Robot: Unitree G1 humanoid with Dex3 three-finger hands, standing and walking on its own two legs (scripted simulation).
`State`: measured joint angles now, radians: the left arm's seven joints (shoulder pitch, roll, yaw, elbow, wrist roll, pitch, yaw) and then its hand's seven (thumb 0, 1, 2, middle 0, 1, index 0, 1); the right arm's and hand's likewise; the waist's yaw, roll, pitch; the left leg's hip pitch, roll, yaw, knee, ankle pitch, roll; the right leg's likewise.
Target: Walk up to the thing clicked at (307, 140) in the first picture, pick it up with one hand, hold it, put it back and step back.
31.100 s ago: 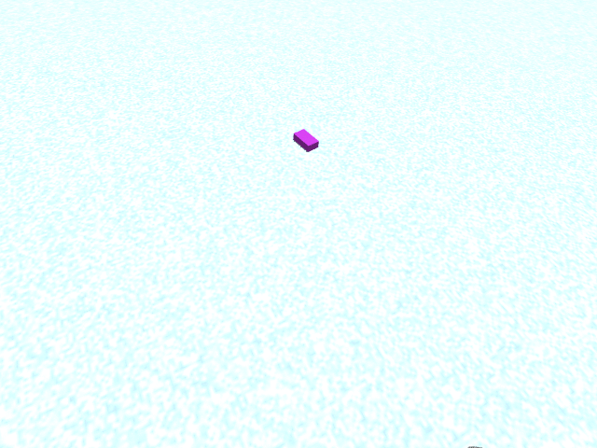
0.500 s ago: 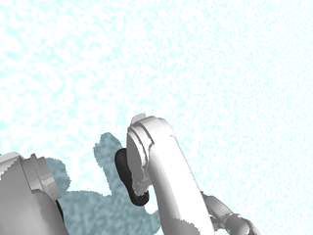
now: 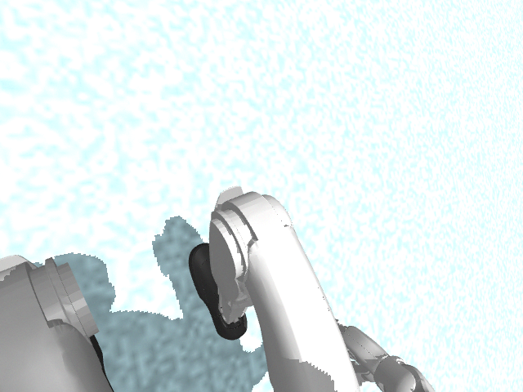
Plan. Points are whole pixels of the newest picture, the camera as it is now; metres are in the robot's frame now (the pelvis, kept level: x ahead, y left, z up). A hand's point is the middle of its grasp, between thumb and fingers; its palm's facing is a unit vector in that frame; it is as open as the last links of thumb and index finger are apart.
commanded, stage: open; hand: left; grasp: from above
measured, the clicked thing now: out of the picture +0.44 +0.33 -0.28
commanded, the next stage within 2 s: withdraw in 0.14 s
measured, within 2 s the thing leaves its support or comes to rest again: rests again in 0.50 s
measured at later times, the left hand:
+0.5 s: hand out of the picture +0.46 +0.32 -0.23, palm faces -0.34 -0.12 -0.93, open 13.9 cm
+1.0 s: hand out of the picture +0.42 +0.33 -0.09, palm faces -0.49 -0.11 -0.87, open 13.8 cm
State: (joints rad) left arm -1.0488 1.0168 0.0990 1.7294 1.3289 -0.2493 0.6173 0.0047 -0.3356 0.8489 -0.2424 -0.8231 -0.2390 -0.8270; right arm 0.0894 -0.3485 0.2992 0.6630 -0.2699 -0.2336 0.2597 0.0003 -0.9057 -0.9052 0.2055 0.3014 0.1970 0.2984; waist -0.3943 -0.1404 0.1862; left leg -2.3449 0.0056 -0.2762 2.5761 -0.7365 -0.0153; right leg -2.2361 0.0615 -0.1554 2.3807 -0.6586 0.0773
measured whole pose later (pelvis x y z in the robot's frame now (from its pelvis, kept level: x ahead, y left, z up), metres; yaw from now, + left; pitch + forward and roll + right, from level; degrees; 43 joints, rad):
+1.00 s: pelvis -0.01 -0.01 +0.06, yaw +7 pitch +33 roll -8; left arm -0.99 0.72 -0.02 1.37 1.18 -0.16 0.22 0.01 -0.46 0.97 -0.12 -0.97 -0.12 -0.97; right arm 0.14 -0.33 0.09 0.65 -0.10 -0.03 0.16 0.00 -0.91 -0.91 0.20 0.30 0.20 0.30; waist -0.24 0.01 -0.05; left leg -2.24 0.00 -0.15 2.32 -0.65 -0.01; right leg -2.17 0.01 -0.07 2.23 -0.63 0.04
